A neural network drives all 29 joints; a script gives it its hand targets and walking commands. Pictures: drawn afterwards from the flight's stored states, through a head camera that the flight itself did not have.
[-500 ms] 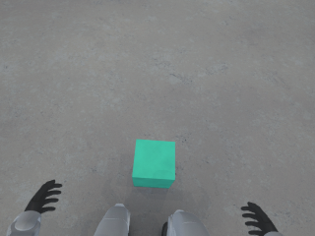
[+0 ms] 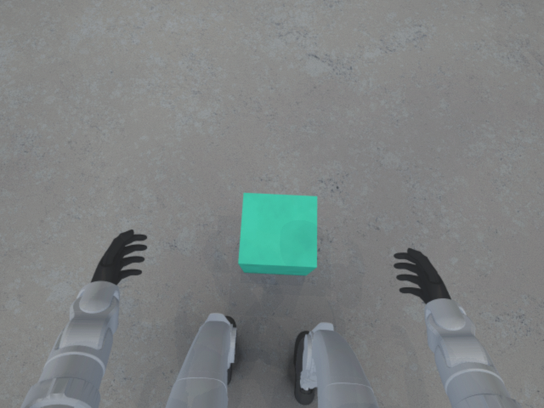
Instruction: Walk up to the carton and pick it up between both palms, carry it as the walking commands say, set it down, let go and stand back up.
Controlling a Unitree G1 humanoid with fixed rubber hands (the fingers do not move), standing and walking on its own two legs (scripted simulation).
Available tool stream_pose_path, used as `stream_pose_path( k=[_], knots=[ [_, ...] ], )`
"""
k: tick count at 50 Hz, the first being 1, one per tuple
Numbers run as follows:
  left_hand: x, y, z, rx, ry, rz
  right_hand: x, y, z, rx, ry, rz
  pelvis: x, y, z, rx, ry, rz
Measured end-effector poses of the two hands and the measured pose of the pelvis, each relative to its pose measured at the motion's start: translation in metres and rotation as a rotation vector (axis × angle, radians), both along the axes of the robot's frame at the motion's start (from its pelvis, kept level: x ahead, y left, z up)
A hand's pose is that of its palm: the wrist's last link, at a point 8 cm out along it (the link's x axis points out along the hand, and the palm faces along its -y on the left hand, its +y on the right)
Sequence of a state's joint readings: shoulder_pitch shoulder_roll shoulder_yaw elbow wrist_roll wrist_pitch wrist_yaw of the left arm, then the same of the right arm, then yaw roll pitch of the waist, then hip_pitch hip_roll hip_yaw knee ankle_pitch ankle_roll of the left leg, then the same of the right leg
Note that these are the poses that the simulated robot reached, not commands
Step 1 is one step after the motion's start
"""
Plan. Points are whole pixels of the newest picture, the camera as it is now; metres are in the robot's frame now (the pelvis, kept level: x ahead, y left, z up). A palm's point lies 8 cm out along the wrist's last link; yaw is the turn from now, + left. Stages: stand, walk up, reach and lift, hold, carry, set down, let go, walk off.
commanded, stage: reach and lift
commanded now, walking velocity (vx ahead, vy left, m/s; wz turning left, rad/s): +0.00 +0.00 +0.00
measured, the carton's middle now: (277, 237) +0.44 -0.01 -0.59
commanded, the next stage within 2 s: none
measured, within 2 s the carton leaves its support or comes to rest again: neither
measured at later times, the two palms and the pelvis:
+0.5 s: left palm (153, 204) +0.40 +0.23 -0.15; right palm (390, 216) +0.40 -0.20 -0.16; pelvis -0.02 +0.01 -0.03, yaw -1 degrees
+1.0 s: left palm (182, 205) +0.43 +0.20 -0.24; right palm (365, 216) +0.42 -0.18 -0.24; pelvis -0.04 +0.01 -0.09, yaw -2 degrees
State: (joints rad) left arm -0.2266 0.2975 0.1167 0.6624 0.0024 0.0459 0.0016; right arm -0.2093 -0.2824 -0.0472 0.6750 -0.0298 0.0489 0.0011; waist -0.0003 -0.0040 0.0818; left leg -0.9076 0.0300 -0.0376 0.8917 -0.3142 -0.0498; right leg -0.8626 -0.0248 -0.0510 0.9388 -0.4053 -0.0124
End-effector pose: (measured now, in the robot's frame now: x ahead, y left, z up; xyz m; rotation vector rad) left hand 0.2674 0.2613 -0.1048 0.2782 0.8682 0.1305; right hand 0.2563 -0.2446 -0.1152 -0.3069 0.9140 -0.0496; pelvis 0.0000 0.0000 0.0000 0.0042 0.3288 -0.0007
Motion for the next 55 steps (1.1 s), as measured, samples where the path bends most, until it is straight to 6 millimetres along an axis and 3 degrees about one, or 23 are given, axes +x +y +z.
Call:
stream_pose_path(
  k=[15, 29, 36, 44, 55],
  knots=[
    [0.078, -0.019, -0.031, -0.040, -0.096, -0.016, 0.089, 0.025, -0.023, 0.074, -0.128, -0.019, -0.019, 0.003, -0.022, -0.003, 0.201, -0.004],
    [0.154, -0.043, -0.057, -0.112, -0.185, 0.014, 0.155, 0.048, -0.050, 0.135, -0.215, -0.037, -0.024, 0.007, -0.038, -0.007, 0.384, -0.007],
    [0.166, -0.058, -0.078, -0.157, -0.185, 0.036, 0.170, 0.055, -0.068, 0.174, -0.228, -0.066, -0.025, 0.007, -0.045, -0.007, 0.457, -0.008],
    [0.164, -0.057, -0.103, -0.167, -0.188, 0.051, 0.164, 0.060, -0.094, 0.182, -0.217, -0.080, -0.030, 0.010, -0.059, -0.009, 0.520, -0.011],
    [0.163, -0.066, -0.172, -0.167, -0.199, 0.070, 0.163, 0.055, -0.159, 0.157, -0.236, -0.102, -0.057, 0.013, -0.126, -0.008, 0.535, -0.022]
  ],
)
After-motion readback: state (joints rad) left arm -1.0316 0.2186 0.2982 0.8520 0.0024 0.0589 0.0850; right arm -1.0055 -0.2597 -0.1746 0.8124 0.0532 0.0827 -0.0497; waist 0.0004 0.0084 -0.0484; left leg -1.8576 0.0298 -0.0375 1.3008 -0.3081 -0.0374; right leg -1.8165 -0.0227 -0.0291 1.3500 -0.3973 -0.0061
